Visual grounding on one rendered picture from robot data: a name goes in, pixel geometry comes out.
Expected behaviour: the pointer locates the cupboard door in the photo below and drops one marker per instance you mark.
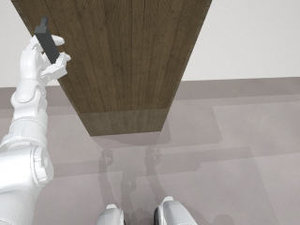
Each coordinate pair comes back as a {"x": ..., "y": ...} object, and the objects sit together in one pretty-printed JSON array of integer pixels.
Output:
[{"x": 125, "y": 55}]

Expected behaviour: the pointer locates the robot left upper arm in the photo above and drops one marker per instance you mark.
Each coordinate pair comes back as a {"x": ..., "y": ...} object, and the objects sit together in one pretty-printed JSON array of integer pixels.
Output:
[{"x": 23, "y": 174}]

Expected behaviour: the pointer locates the left robot hand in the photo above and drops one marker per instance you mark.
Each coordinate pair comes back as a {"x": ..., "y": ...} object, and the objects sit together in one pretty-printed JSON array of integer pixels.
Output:
[{"x": 38, "y": 68}]

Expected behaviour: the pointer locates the robot left forearm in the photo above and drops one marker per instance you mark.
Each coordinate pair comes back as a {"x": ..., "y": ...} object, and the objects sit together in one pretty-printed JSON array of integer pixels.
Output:
[{"x": 30, "y": 120}]

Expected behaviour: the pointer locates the robot left thigh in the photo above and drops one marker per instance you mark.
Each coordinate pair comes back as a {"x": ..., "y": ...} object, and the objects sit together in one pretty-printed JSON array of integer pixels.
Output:
[{"x": 111, "y": 216}]

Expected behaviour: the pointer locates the left robot shin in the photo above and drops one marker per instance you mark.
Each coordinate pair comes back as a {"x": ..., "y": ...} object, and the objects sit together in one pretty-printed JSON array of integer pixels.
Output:
[{"x": 110, "y": 206}]

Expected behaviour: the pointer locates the handle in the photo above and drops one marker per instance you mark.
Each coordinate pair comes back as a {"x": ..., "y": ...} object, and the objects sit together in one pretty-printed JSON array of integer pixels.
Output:
[{"x": 45, "y": 40}]

